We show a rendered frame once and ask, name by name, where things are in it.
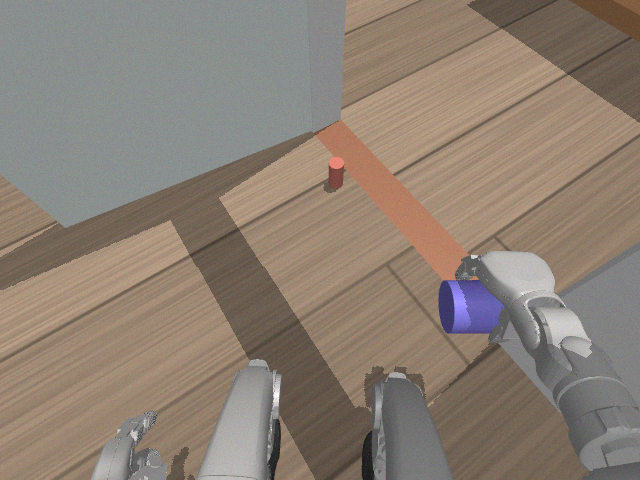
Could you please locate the right robot hand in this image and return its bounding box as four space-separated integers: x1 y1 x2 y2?
455 251 555 343

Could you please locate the left robot hand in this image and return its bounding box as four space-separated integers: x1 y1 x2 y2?
91 411 168 480

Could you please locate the right robot arm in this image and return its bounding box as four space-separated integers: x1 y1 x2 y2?
508 291 640 480

